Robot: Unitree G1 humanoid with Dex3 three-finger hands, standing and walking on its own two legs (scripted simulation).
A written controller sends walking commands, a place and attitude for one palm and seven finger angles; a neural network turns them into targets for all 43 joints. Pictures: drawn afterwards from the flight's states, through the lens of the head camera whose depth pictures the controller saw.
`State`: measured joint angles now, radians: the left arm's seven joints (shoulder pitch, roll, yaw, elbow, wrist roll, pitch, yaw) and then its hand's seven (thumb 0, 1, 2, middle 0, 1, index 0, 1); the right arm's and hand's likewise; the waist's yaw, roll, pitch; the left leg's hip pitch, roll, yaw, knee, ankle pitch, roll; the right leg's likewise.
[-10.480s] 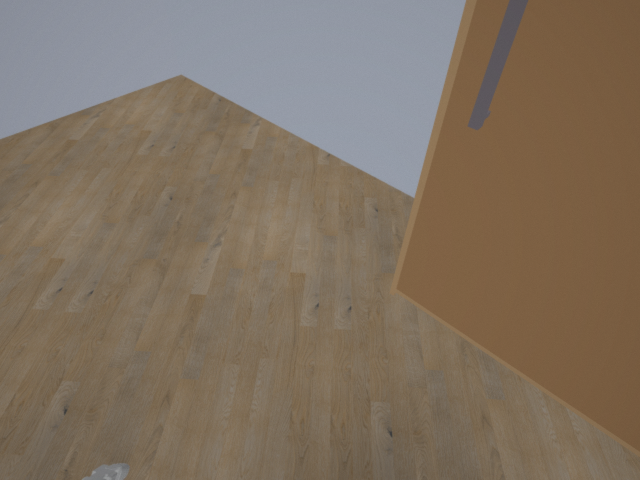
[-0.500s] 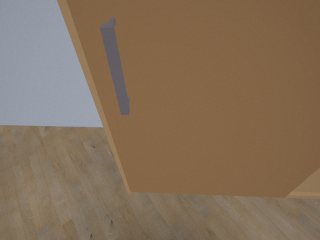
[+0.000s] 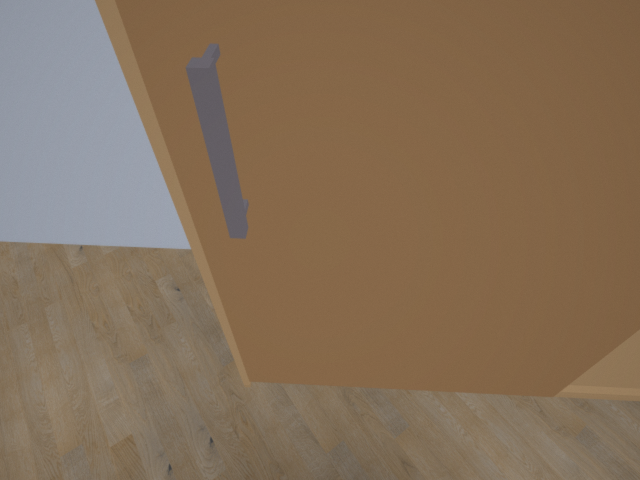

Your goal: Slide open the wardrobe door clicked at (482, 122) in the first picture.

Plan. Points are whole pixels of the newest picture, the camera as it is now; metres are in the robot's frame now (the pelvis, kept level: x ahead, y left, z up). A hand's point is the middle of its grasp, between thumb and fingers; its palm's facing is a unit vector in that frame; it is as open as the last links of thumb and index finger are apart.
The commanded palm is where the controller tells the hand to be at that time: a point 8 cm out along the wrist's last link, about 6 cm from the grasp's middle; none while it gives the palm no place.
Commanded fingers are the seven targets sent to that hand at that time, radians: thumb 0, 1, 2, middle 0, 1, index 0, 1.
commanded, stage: come to a stop and stand still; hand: left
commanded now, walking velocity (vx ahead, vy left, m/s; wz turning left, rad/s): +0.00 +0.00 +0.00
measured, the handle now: (227, 153) +0.48 +0.14 +0.17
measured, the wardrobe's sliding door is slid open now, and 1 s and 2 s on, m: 0.00 0.00 0.00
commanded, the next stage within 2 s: look again from close up in 0.52 s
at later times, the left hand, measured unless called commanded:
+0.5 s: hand out of the picture +0.03 +0.19 -0.17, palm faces +0.02 -0.98 -0.21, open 7.4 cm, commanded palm none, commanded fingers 0.00 0.90 0.90 -0.20 -0.30 -0.20 -0.30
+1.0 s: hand out of the picture +0.04 +0.19 -0.17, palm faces +0.02 -0.98 -0.21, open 7.4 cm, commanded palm none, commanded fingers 0.00 0.90 0.90 -0.20 -0.30 -0.20 -0.30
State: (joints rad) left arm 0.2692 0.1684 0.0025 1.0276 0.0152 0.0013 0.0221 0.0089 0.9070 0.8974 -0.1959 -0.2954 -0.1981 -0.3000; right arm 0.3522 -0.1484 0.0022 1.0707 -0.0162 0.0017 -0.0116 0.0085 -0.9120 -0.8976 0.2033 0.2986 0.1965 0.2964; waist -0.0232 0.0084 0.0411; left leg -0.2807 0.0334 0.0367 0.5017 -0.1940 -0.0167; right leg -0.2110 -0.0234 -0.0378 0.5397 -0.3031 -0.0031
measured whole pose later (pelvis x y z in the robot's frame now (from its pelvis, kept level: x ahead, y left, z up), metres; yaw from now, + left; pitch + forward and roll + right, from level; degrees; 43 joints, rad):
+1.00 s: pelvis +0.03 +0.01 +0.01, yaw +1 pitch -1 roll +0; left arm 0.23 0.19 0.01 1.11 0.02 -0.01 0.02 0.01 0.90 0.90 -0.19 -0.30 -0.20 -0.30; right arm 0.23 -0.17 0.00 1.14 -0.01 -0.01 -0.02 0.01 -0.91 -0.90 0.20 0.30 0.20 0.30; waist 0.00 -0.01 0.05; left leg -0.21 0.01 0.03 0.43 -0.20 -0.01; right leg -0.12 -0.04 -0.05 0.44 -0.30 0.01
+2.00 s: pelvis +0.00 -0.01 -0.05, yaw +3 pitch +5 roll -2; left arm 0.55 0.23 0.24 0.00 -0.29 -0.45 -0.29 0.02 0.49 0.72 -0.23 -0.56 -0.23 -0.56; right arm 0.20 -0.27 -0.05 0.54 0.03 -0.26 -0.08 0.01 -0.91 -0.90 0.20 0.30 0.20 0.30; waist 0.06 -0.02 -0.08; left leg -0.64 0.05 -0.04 0.94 -0.38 -0.03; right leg -0.51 -0.01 -0.10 0.92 -0.49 -0.02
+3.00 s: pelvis +0.01 +0.01 +0.00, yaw +3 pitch -3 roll -1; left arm -0.05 0.47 0.46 0.04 -0.34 0.09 -0.47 -0.01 -0.49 0.30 -0.30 -1.19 -0.30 -1.19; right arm 0.22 -0.25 0.10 0.62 0.07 -0.28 -0.12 0.02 -0.90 -0.90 0.21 0.30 0.20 0.30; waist 0.06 0.05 -0.01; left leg -0.27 0.02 -0.01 0.55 -0.23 -0.01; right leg -0.14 -0.03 -0.08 0.51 -0.31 0.01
